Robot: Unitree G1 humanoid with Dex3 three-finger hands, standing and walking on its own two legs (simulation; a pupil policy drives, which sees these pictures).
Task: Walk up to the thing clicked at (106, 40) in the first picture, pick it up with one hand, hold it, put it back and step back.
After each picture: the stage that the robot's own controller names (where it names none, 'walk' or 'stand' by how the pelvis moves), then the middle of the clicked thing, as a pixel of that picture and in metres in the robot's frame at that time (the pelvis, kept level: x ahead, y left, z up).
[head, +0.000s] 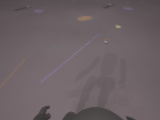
stand; (106, 41) +1.77 -0.41 -0.72
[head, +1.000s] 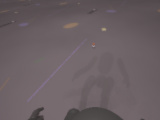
walk; (93, 45) +1.68 +0.01 -0.70
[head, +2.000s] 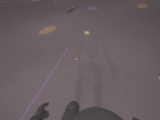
walk; (77, 57) +1.12 +0.27 -0.71
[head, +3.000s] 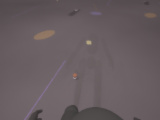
walk; (75, 76) +0.68 +0.21 -0.70
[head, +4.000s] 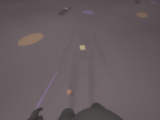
walk; (69, 92) +0.40 +0.18 -0.71
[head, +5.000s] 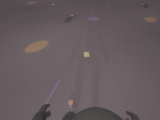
stand; (71, 103) +0.30 +0.19 -0.72
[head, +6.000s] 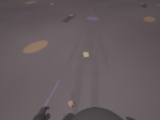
stand; (70, 104) +0.29 +0.19 -0.73
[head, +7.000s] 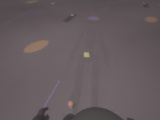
stand; (70, 104) +0.28 +0.19 -0.73
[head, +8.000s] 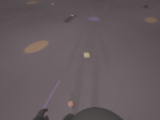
stand; (70, 104) +0.28 +0.19 -0.73
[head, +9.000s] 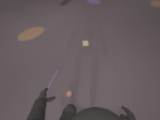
go down; (69, 94) +0.29 +0.19 -0.70
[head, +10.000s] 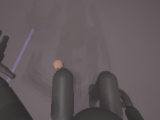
go down; (58, 65) +0.37 +0.22 -0.29
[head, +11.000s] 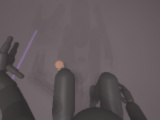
close in; (60, 65) +0.37 +0.22 -0.29
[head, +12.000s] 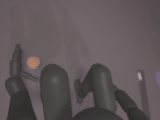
close in; (33, 63) +0.35 +0.26 -0.22
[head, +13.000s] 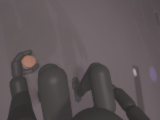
close; (28, 63) +0.35 +0.26 -0.22
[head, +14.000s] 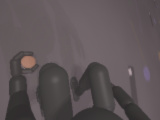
lift; (27, 63) +0.34 +0.26 -0.22
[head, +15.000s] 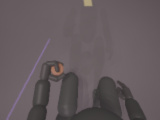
lift; (58, 71) +0.30 +0.21 -0.04
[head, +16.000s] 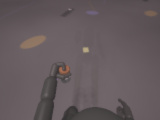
hold; (65, 74) +0.32 +0.16 +0.02
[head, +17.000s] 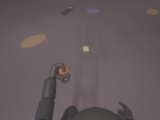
hold; (64, 74) +0.32 +0.17 +0.00
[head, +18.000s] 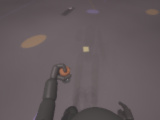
hold; (65, 75) +0.32 +0.17 +0.00
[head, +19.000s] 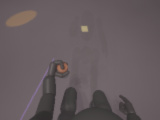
crouch; (63, 70) +0.35 +0.18 -0.06
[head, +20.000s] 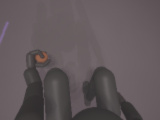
lower; (43, 60) +0.38 +0.25 -0.17
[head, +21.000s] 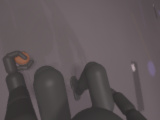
lower; (23, 61) +0.37 +0.27 -0.22
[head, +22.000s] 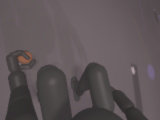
lower; (25, 60) +0.37 +0.27 -0.22
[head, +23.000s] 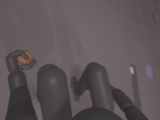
lower; (25, 60) +0.36 +0.27 -0.22
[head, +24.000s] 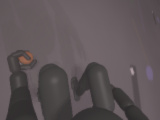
lower; (26, 60) +0.36 +0.27 -0.22
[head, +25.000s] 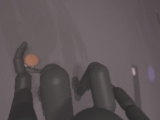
withdraw; (30, 62) +0.35 +0.25 -0.22
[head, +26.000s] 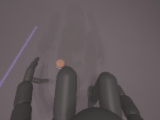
walk; (60, 64) +0.37 +0.22 -0.28
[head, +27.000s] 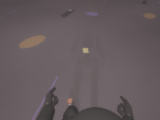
stand; (70, 101) +0.30 +0.17 -0.65
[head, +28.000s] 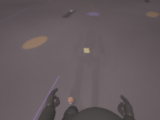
stand; (70, 100) +0.31 +0.18 -0.66
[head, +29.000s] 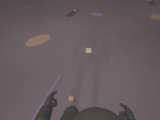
stand; (71, 99) +0.31 +0.18 -0.68
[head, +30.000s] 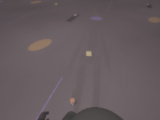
walk; (72, 101) +0.32 +0.17 -0.72
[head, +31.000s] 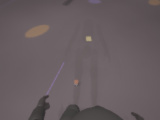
walk; (76, 82) +0.47 +0.13 -0.70
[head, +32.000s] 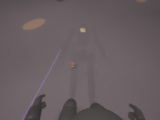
walk; (72, 65) +0.76 +0.22 -0.70
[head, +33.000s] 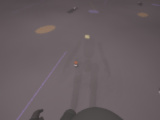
stand; (75, 64) +0.95 +0.19 -0.71
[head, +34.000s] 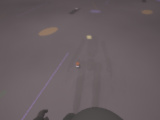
stand; (77, 65) +0.94 +0.19 -0.73
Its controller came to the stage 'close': yes
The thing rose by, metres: 0.71
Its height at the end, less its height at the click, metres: +0.00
